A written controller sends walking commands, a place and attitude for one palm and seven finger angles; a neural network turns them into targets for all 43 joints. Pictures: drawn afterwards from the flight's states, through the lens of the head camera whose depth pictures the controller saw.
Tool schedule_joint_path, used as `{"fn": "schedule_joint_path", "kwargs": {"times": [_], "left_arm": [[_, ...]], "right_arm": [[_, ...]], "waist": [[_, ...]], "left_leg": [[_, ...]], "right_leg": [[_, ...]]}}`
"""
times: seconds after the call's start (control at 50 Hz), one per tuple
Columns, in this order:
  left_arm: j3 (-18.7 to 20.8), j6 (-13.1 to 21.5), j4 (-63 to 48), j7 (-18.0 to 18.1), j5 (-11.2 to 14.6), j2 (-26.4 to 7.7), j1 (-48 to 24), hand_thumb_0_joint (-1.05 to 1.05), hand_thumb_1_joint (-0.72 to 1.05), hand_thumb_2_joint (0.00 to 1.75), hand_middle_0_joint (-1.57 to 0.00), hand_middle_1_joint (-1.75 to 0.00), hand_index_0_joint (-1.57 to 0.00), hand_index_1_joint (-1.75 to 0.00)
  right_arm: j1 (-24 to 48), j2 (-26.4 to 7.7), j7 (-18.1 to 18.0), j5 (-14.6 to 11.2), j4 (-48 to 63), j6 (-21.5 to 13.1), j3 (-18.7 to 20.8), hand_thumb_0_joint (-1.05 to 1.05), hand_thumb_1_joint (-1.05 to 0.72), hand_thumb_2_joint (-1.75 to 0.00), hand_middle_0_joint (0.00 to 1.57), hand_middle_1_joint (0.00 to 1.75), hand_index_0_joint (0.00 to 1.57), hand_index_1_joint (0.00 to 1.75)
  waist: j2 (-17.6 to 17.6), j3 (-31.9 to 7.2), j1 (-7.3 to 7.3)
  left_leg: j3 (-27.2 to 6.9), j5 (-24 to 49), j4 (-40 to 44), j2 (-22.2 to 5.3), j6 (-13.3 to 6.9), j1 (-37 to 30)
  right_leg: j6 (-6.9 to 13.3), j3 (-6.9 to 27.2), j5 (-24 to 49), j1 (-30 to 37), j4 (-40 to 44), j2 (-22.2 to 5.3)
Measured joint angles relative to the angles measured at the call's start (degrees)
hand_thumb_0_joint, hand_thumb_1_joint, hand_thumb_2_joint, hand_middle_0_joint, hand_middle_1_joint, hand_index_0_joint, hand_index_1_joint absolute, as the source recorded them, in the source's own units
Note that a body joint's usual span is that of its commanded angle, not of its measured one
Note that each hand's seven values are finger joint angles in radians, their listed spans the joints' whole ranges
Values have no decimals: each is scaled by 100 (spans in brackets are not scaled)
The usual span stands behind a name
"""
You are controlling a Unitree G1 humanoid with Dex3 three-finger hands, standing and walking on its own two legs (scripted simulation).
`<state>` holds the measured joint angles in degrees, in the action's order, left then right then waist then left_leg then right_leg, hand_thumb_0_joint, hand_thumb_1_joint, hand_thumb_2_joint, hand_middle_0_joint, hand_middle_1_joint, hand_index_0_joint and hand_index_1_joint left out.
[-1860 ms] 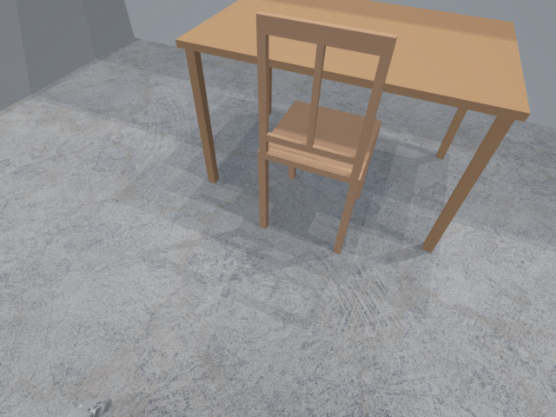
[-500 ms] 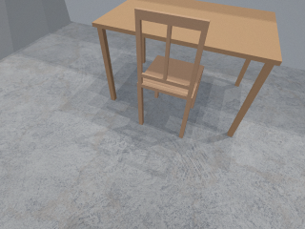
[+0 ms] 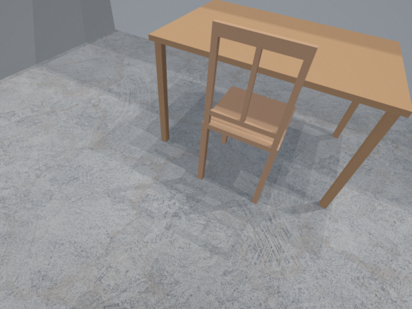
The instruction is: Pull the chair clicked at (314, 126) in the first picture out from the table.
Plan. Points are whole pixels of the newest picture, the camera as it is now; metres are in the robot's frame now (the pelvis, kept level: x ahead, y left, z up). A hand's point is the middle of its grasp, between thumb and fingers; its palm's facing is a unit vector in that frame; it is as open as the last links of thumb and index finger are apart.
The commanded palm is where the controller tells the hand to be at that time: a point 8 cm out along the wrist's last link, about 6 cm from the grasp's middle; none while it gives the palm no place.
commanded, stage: walk to a spot facing it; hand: left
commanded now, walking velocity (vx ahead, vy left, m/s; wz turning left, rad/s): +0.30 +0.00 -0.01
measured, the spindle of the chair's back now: (250, 88) +0.95 -0.13 -0.06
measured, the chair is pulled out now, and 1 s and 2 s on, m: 0.00 0.00 0.00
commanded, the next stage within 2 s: turn to face it in 0.14 s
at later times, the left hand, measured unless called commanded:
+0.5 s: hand (147, 263) +0.27 +0.16 -0.18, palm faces -0.07 -0.98 -0.21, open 7.3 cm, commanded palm none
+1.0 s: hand (138, 231) +0.34 +0.19 -0.16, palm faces -0.22 -0.95 -0.20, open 7.4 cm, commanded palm none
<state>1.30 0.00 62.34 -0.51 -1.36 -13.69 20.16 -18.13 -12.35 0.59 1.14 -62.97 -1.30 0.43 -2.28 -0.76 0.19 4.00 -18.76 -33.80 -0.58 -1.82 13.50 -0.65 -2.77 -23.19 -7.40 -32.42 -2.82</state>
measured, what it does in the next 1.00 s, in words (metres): walks ahead, turning right: right foot, then left foot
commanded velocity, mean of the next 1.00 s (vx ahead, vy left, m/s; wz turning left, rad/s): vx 0.05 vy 0.00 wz -0.35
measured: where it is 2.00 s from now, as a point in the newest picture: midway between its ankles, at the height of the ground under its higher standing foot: (224, 275)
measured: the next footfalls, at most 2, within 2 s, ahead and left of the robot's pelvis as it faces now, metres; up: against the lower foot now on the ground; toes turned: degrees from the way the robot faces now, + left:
right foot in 0.44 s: +0.30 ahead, -0.11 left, +0.00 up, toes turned -11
left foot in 0.88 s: +0.29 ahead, +0.11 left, +0.00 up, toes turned -13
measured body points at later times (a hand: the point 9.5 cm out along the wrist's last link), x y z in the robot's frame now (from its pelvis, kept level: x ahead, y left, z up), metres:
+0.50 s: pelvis +0.17 -0.02 -0.02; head +0.21 -0.03 +0.43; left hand +0.27 +0.21 -0.16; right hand +0.06 -0.22 -0.17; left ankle +0.02 +0.09 -0.67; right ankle +0.26 -0.10 -0.73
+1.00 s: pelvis +0.24 +0.01 +0.01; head +0.26 +0.03 +0.46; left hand +0.35 +0.24 -0.15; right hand +0.23 -0.23 -0.12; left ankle +0.25 +0.12 -0.73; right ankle +0.22 -0.10 -0.68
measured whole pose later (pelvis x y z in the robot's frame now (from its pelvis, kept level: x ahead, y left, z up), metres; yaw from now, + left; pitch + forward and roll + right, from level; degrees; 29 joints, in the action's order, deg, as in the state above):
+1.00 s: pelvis +0.24 +0.01 +0.01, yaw -18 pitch +1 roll -1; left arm 5.3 -2.5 54.9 -0.4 -1.6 -13.5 14.7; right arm -13.4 -8.0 -2.3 1.3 -54.6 -0.2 0.7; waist -3.0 1.0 1.2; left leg 4.7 -16.2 -27.3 -2.3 -0.5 11.5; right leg -0.5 1.5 -21.7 -27.1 -53.0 2.9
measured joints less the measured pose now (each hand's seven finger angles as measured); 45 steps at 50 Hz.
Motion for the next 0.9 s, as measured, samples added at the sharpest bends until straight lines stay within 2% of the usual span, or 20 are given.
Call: {"fn": "schedule_joint_path", "kwargs": {"times": [0.04,0.08,0.12,0.16,0.24,0.3,0.36,0.4,0.44,0.46,0.5,0.52,0.56,0.62,0.7,0.82,0.88,0.9], "left_arm": [[10,-86,126,6,-11,78,141,1,91,90,-20,-30,-20,-30],[26,-104,205,-2,-34,135,173,1,91,90,-20,-30,-20,-30],[57,-76,194,-21,-45,163,94,1,91,90,-20,-30,-20,-30],[83,-40,112,-31,-40,198,-36,1,91,90,-20,-30,-20,-30],[123,-23,-80,-47,-30,305,-331,1,91,90,-20,-30,-20,-30],[161,-34,-172,-13,-17,341,-584,1,93,90,-20,-30,-20,-30],[175,-10,-265,-18,3,360,-803,1,94,90,-20,-30,-20,-30],[180,33,-345,-27,-9,384,-889,1,93,90,-20,-30,-20,-29],[186,137,-437,-40,-39,375,-900,1,93,90,-20,-30,-20,-30],[202,214,-472,-20,-53,375,-928,1,93,90,-20,-30,-20,-30],[214,271,-545,47,12,403,-1014,1,92,90,-20,-30,-20,-30],[213,252,-575,78,37,404,-1032,1,92,90,-20,-30,-20,-30],[217,170,-590,138,52,392,-1024,0,92,90,-20,-30,-20,-30],[211,29,-565,177,8,399,-985,0,92,90,-20,-30,-20,-30],[214,-77,-591,119,-36,401,-893,1,92,90,-20,-30,-20,-30],[265,-151,-753,40,-56,324,-719,1,91,90,-20,-30,-20,-30],[299,-185,-809,49,-12,246,-617,1,91,90,-20,-30,-20,-30],[320,-205,-795,49,9,194,-610,1,91,90,-20,-30,-20,-30]], "right_arm": [[-176,141,-62,9,29,-114,16,0,-91,-90,20,30,20,30],[-391,291,-116,-12,25,-182,3,0,-91,-90,20,30,20,30],[-585,455,-159,-28,-45,-244,-31,0,-91,-90,20,30,20,30],[-757,604,-195,-48,-148,-293,-65,0,-91,-90,20,30,20,30],[-1006,811,-247,-70,-365,-336,-87,0,-91,-90,20,30,20,30],[-1089,888,-280,-62,-465,-334,-81,0,-91,-90,20,30,20,30],[-1069,870,-305,-44,-507,-301,-47,0,-91,-90,20,30,20,30],[-1045,806,-316,-52,-509,-262,0,0,-91,-90,20,30,20,30],[-1048,740,-317,-68,-489,-207,47,0,-91,-90,20,30,20,30],[-975,702,-304,-96,-471,-166,64,0,-91,-90,20,30,20,30],[-617,588,-311,-140,-353,-73,117,0,-91,-90,20,30,20,30],[-411,535,-314,-138,-261,-33,143,0,-91,-90,20,30,20,30],[1,444,-300,-94,-26,34,175,0,-91,-90,20,30,20,30],[535,340,-279,-32,373,106,207,0,-91,-90,20,30,20,29],[975,258,-232,-6,759,134,216,0,-91,-90,19,30,20,29],[1058,237,-200,-38,962,129,188,0,-91,-90,19,30,20,29],[909,259,-224,-58,963,57,160,0,-91,-90,19,30,20,30],[847,304,-233,-41,946,51,143,0,-91,-90,19,30,20,30]], "waist": [[-53,7,-23],[-59,23,-85],[-80,105,-122],[-76,203,-116],[-24,343,-98],[24,446,-124],[119,566,-170],[221,602,-187],[276,587,-178],[313,584,-132],[417,713,-96],[424,757,-82],[378,745,-78],[303,604,-93],[253,360,-15],[176,105,172],[136,47,163],[49,70,144]], "left_leg": [[114,-135,61,67,-102,-162],[139,-163,386,114,-153,-420],[118,-29,805,165,-144,-709],[95,77,1176,195,-164,-977],[104,118,1686,210,-139,-1442],[166,12,1868,193,-82,-1744],[294,-283,1752,128,2,-1965],[386,-641,1398,37,70,-2016],[456,-1093,499,-75,128,-1833],[446,-1134,-460,-179,142,-1440],[60,-1213,-2550,-234,190,-494],[-56,-1150,-3202,-242,211,-93],[-158,-912,-3770,-327,255,599],[-230,-709,-3342,-485,341,1233],[-316,-439,-2263,-535,395,1410],[-309,-413,-890,-312,383,814],[-233,134,215,-198,304,223],[-181,226,253,-150,249,170]], "right_leg": [[79,112,-365,-515,-1279,16],[122,70,-241,-1063,-2310,25],[91,0,109,-1542,-2858,-29],[45,-42,426,-1960,-3052,-86],[10,-88,926,-2566,-2813,-168],[46,-199,1280,-2679,-2003,-153],[185,-356,1439,-2488,-1077,8],[287,-457,1518,-2242,-694,167],[444,-529,1737,-1801,-264,280],[586,-524,1462,-1776,-337,345],[699,-528,1139,-1768,-567,479],[705,-498,1120,-1697,-520,531],[658,-403,1248,-1557,-271,606],[665,-220,1424,-1416,118,659],[606,58,1556,-1340,419,699],[468,381,1543,-1284,535,755],[343,482,1417,-1343,346,793],[287,535,1100,-1402,116,761]]}}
